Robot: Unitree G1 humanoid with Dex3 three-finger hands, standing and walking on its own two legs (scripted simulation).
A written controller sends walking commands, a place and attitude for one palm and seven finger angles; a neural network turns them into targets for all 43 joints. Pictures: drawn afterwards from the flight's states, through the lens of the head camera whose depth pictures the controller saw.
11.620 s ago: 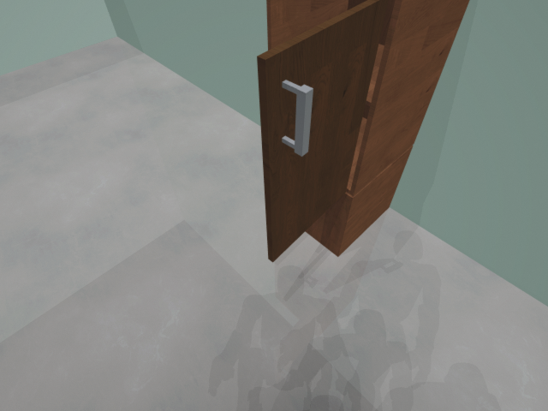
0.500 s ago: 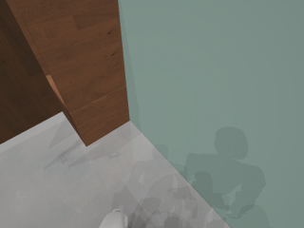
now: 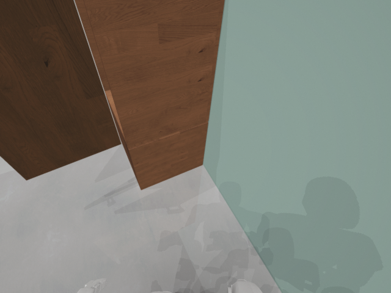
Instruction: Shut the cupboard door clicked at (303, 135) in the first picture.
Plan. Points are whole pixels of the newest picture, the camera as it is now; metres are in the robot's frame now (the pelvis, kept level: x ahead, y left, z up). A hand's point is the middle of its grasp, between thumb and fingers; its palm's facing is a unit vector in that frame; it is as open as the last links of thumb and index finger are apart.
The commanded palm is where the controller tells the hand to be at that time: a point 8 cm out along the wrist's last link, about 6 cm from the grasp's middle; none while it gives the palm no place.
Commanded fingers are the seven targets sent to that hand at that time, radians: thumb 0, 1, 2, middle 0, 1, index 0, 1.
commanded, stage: turn to face it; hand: left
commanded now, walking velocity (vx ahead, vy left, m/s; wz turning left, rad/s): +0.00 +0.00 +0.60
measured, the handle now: out of the picture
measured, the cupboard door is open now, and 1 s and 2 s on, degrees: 93 93 93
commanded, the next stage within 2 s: take the last steps up to it in 0.96 s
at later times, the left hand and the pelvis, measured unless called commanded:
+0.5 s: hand out of the picture +0.02 +0.16 -0.17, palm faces +0.34 -0.91 -0.23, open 7.4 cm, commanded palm none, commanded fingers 0.00 0.90 0.90 -0.20 -0.30 -0.20 -0.30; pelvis +0.04 -0.04 +0.00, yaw +20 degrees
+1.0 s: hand out of the picture +0.04 +0.19 -0.16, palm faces +0.48 -0.84 -0.25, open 7.4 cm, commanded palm none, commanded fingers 0.00 0.90 0.90 -0.20 -0.30 -0.20 -0.30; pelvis +0.06 -0.02 +0.00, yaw +28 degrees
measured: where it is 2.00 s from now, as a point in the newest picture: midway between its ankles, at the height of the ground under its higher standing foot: outside the picture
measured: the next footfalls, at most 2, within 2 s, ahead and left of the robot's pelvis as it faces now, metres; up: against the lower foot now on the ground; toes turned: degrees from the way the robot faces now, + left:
right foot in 0.16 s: +0.05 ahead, -0.16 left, +0.00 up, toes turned +6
left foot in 0.56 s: +0.05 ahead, +0.10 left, +0.00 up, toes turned +27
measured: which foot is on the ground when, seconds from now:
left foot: down 0.00-0.16, up 0.18-0.54, down 0.56-1.00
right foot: up 0.00-0.14, down 0.16-0.56, up 0.58-1.00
